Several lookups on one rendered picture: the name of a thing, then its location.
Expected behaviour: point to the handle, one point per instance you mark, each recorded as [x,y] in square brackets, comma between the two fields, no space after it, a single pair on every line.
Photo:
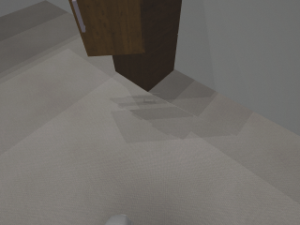
[78,14]

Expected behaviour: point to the cupboard door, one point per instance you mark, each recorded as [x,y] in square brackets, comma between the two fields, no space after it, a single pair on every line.
[112,27]

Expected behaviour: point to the left robot thigh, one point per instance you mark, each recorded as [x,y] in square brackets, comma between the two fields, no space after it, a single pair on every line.
[119,220]

